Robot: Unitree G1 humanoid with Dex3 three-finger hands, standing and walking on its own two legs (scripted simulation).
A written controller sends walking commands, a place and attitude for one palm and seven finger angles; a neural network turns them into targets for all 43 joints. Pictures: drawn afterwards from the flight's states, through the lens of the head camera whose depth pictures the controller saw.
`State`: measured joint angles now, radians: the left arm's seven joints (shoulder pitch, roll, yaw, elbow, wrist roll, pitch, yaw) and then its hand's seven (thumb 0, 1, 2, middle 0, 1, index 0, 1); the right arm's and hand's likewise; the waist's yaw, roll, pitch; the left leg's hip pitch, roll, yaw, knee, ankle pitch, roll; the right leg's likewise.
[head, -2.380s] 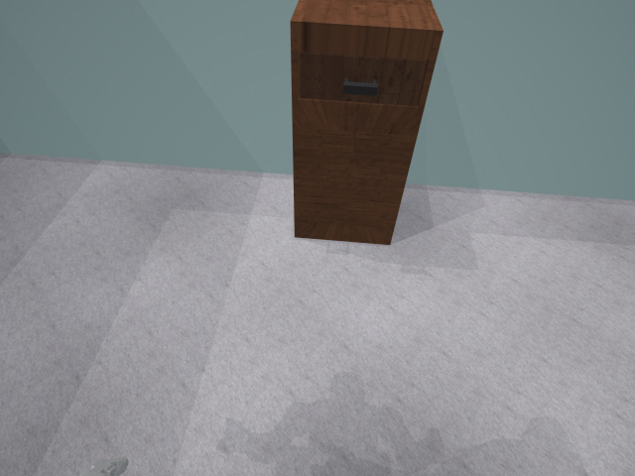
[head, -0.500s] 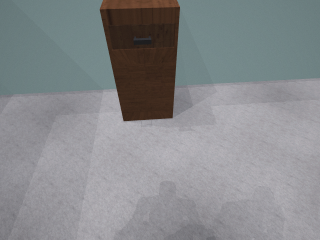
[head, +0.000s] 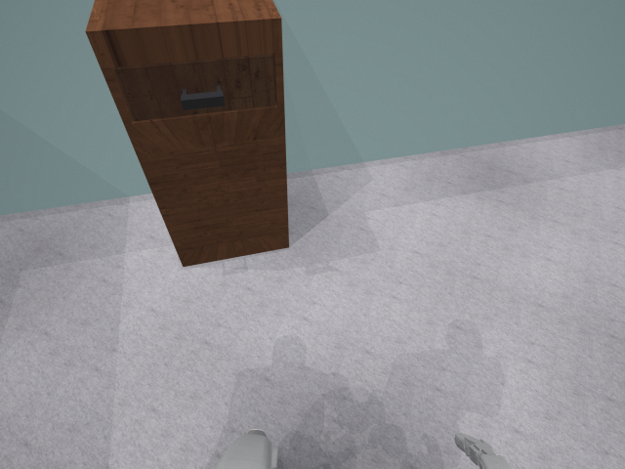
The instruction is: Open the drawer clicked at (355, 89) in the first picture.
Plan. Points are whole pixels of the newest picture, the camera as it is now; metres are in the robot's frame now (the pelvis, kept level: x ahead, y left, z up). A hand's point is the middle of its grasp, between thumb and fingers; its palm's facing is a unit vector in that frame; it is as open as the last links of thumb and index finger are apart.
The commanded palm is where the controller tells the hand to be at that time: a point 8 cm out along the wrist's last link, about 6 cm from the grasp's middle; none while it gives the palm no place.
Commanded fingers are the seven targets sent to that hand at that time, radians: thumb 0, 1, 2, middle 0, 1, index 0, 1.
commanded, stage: walk to a spot facing it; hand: left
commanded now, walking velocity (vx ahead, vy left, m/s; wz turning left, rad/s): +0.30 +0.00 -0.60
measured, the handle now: (202, 95) +0.90 +0.41 -0.04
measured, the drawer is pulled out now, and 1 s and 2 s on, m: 0.00 0.00 0.00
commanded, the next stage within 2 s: none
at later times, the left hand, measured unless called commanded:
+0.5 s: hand (220, 348) +0.31 +0.21 -0.16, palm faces -0.31 -0.93 -0.19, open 7.4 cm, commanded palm none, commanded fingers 0.00 0.90 0.90 -0.20 -0.30 -0.20 -0.30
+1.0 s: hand (256, 334) +0.35 +0.15 -0.16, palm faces -0.52 -0.83 -0.23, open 7.4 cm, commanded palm none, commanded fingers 0.00 0.90 0.90 -0.20 -0.30 -0.20 -0.30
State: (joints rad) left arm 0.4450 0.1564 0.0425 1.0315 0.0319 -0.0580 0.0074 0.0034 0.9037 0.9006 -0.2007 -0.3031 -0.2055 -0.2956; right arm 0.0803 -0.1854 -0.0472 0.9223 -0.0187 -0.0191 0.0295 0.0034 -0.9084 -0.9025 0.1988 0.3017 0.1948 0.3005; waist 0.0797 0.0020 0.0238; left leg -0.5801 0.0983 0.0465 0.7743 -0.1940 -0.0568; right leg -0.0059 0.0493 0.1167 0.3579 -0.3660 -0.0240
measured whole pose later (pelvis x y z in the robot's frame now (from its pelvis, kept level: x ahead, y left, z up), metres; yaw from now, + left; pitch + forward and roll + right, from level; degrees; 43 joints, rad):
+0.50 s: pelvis +0.14 +0.06 +0.00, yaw -20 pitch -1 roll +0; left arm 0.14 0.22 0.09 0.91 0.03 0.07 -0.03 0.00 0.91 0.90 -0.19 -0.30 -0.20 -0.29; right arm 0.35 -0.18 -0.04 1.03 -0.02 -0.03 -0.02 0.00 -0.92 -0.90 0.20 0.30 0.20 0.30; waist -0.02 -0.04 0.07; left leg -0.13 0.09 0.39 0.49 -0.33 0.04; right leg -0.57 -0.10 -0.07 0.99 -0.23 0.06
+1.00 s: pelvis +0.18 +0.03 +0.00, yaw -37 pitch +1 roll +0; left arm 0.21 0.20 0.07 0.91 0.03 0.04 0.00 0.00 0.90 0.90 -0.20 -0.30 -0.21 -0.30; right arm 0.10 -0.21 -0.06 0.88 -0.02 0.04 -0.02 0.00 -0.91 -0.90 0.20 0.30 0.20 0.30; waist 0.03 -0.01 0.06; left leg -0.45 0.08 0.02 0.90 -0.40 -0.09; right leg -0.33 0.06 0.05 0.53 -0.20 -0.04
